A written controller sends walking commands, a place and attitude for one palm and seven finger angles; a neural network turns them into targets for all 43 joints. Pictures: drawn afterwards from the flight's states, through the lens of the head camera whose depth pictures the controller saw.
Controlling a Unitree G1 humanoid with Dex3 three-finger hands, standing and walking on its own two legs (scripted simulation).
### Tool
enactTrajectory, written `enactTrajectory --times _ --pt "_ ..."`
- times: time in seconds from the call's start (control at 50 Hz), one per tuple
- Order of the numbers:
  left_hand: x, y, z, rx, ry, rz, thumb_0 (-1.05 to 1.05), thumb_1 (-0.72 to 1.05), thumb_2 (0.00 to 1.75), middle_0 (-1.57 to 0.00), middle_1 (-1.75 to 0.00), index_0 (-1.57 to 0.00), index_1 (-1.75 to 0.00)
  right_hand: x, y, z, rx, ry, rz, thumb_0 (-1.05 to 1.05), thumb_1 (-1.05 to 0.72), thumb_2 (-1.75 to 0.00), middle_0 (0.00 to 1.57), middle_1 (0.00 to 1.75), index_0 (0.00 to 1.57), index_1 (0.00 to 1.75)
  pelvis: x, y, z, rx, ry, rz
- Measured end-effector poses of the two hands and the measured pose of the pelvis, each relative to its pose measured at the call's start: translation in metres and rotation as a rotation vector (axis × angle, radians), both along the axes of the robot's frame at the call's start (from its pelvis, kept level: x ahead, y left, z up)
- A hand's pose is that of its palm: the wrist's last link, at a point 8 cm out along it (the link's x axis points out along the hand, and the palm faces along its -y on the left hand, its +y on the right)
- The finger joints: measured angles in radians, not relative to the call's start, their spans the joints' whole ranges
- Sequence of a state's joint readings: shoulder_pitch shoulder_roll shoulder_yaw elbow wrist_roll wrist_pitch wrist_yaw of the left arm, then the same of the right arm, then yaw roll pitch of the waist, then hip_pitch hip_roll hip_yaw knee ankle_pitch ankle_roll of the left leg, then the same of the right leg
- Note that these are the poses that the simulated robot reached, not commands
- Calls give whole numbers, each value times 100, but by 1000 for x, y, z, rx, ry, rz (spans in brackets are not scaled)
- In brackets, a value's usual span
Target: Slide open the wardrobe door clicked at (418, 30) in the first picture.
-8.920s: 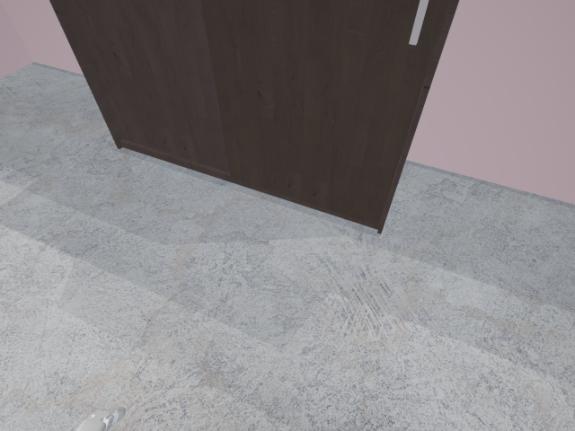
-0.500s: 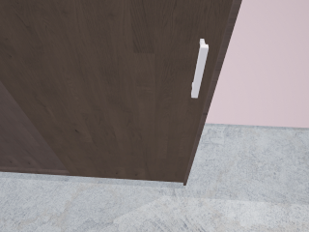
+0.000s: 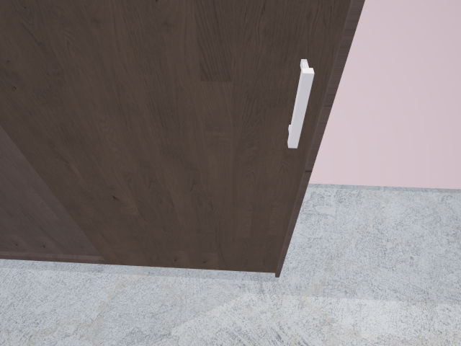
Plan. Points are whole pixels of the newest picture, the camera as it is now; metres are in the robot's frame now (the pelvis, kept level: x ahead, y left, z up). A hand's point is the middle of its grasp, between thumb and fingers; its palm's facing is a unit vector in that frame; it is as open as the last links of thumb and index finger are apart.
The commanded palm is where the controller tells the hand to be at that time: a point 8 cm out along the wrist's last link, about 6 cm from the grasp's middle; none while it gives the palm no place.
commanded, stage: look again from close up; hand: right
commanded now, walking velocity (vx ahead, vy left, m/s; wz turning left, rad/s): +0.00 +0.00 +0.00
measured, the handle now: (298, 106) +0.53 -0.10 +0.15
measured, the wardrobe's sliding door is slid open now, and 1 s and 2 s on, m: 0.00 0.00 0.00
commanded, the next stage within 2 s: none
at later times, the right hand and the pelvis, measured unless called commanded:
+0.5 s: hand out of the picture +0.03 -0.20 -0.18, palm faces +0.00 +0.97 -0.24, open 7.4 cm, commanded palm none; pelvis +0.01 +0.00 +0.00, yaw +0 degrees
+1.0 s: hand out of the picture +0.04 -0.21 -0.17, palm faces +0.00 +0.97 -0.26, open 7.4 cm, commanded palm none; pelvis +0.01 +0.00 +0.00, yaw -1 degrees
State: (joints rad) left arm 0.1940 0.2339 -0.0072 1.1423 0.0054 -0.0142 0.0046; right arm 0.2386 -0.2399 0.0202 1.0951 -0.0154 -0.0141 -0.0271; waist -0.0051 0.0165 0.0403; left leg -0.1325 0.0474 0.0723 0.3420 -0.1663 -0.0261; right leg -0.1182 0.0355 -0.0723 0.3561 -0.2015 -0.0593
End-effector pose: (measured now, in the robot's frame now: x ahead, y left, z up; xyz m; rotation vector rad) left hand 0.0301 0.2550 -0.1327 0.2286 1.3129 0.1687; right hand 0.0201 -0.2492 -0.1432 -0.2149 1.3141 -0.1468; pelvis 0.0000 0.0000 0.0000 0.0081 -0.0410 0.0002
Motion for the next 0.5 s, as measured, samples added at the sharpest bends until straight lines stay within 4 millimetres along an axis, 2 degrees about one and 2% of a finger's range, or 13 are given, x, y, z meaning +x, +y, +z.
enactTrajectory --times 0.5 --pt "11 0 1 5 -11 -12 0 91 90 -20 -30 -20 -30 6 -3 1 -6 -5 -10 1 -90 -90 20 30 20 30 7 0 1 0 0 -5"
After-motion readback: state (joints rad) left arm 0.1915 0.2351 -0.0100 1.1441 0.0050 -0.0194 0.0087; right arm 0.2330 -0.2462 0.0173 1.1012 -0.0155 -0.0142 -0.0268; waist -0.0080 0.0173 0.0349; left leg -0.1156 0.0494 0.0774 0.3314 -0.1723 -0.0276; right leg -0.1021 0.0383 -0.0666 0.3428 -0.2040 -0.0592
